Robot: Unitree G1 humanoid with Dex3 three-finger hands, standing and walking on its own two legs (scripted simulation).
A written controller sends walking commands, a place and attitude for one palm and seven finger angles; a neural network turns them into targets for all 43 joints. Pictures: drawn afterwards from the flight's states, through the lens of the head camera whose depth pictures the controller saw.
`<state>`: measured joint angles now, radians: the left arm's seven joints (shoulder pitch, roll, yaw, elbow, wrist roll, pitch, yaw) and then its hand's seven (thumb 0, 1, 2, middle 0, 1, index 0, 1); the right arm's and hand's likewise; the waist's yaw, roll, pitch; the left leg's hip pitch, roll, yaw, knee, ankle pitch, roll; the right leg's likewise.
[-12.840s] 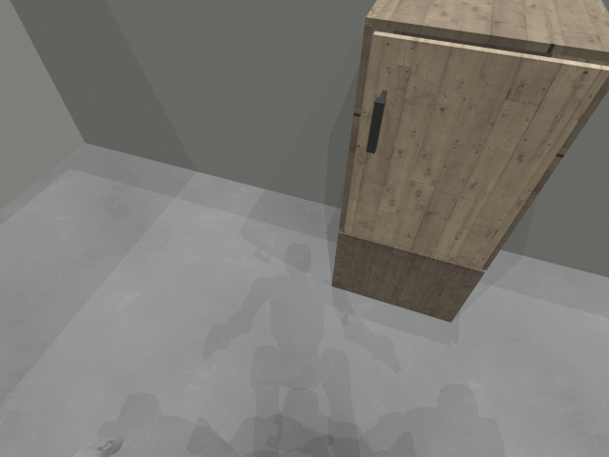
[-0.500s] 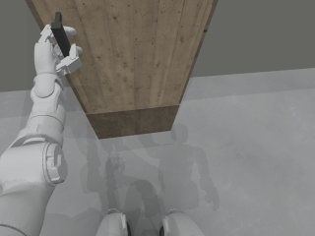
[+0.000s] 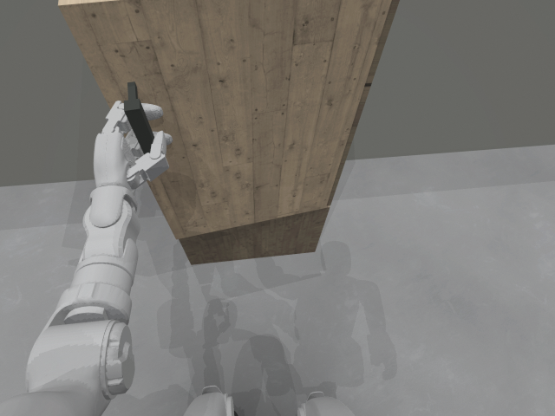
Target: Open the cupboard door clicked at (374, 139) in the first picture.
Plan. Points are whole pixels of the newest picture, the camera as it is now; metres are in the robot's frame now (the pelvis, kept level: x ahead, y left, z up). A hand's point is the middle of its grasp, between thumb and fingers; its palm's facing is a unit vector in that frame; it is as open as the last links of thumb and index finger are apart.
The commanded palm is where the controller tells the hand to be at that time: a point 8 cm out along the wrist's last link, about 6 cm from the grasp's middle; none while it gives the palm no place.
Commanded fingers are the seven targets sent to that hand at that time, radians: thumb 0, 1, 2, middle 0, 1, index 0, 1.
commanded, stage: pull the door open along its arc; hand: left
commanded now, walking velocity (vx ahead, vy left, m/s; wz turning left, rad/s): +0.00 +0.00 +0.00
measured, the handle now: (145, 128) +0.53 +0.17 +0.08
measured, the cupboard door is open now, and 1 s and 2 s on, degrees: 7 41 40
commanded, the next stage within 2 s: open thumb and fingers to let go in 0.72 s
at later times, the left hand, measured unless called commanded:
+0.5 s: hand (222, 230) +0.35 +0.05 +0.08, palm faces +0.42 -0.91 +0.00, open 6.0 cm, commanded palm +0.28 +0.08 +0.07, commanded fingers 0.00 0.90 0.90 -0.40 -1.35 -0.40 -1.35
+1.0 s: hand (256, 256) +0.31 +0.01 +0.08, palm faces +0.39 -0.92 -0.05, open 6.2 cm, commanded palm +0.25 +0.05 +0.07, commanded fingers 0.00 0.20 0.60 -0.35 -1.27 -0.35 -1.27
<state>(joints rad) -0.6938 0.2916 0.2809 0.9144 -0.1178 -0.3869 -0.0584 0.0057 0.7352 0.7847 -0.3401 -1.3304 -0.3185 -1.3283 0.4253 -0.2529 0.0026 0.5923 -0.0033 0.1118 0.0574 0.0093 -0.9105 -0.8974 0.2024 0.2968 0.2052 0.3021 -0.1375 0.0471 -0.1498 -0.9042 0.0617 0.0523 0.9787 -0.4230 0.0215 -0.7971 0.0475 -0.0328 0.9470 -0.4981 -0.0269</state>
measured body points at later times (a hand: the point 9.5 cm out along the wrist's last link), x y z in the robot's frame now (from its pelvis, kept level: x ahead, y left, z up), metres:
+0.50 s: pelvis +0.00 -0.03 +0.01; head +0.03 -0.04 +0.46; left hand +0.32 +0.10 +0.08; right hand +0.17 -0.23 -0.10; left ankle +0.02 +0.11 -0.68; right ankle -0.03 -0.11 -0.68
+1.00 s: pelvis +0.00 -0.07 +0.01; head +0.02 -0.10 +0.46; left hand +0.28 +0.06 +0.08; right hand +0.19 -0.27 -0.10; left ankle +0.02 +0.11 -0.68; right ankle -0.03 -0.11 -0.68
